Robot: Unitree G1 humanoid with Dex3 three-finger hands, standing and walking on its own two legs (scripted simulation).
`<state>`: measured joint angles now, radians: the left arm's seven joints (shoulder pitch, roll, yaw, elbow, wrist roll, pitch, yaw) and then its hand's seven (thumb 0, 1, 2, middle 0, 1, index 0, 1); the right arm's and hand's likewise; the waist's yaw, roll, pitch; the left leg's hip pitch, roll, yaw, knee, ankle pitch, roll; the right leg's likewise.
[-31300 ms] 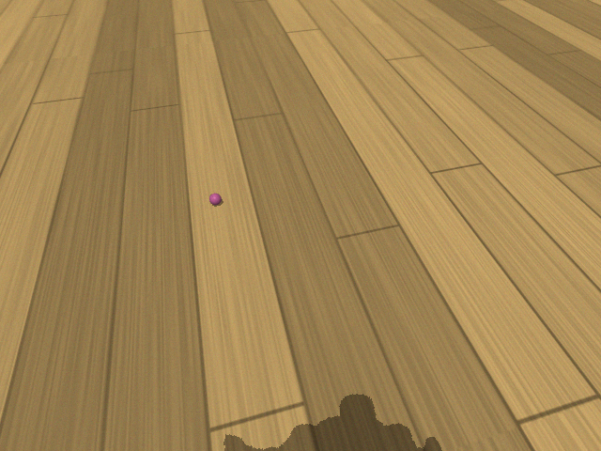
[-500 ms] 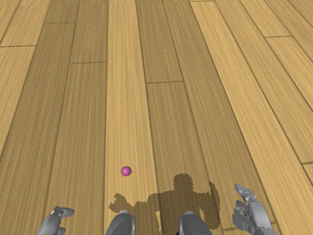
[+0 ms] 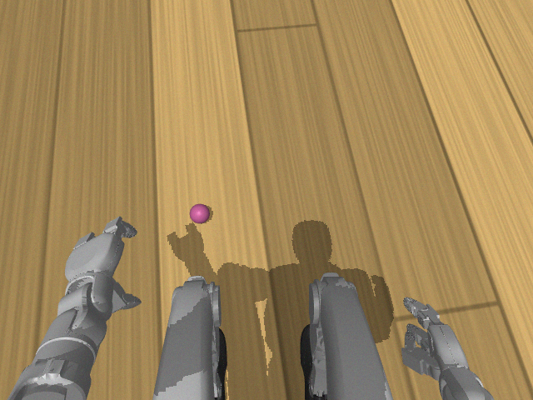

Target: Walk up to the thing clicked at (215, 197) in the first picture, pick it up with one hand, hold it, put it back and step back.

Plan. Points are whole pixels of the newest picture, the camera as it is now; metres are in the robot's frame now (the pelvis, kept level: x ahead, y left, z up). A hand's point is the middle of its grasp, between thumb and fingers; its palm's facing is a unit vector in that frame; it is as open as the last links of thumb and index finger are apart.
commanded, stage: rise first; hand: left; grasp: from above
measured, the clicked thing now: (199, 213) +0.51 +0.18 -0.47
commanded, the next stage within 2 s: none
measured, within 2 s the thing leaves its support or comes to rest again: neither
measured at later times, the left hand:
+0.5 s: hand (154, 237) +0.40 +0.24 -0.28, palm faces -0.46 -0.06 -0.89, open 13.3 cm
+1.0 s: hand (169, 223) +0.45 +0.22 -0.33, palm faces -0.45 -0.02 -0.89, open 13.8 cm
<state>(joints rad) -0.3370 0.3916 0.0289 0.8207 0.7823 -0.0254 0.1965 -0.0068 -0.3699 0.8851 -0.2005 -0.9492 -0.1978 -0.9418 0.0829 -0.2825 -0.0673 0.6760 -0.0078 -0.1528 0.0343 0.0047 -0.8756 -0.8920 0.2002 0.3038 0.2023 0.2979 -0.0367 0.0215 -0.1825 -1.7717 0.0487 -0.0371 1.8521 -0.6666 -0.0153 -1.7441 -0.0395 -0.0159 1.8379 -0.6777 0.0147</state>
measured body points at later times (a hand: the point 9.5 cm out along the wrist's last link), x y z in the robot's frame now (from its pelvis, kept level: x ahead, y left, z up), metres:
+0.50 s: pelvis -0.03 +0.01 -0.11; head +0.18 +0.04 +0.28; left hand +0.42 +0.24 -0.22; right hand +0.03 -0.27 -0.24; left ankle +0.07 +0.13 -0.47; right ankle +0.06 -0.13 -0.47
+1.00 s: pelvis -0.02 +0.01 -0.16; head +0.22 +0.04 +0.22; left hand +0.46 +0.22 -0.28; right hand +0.02 -0.27 -0.28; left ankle +0.07 +0.13 -0.47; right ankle +0.06 -0.13 -0.47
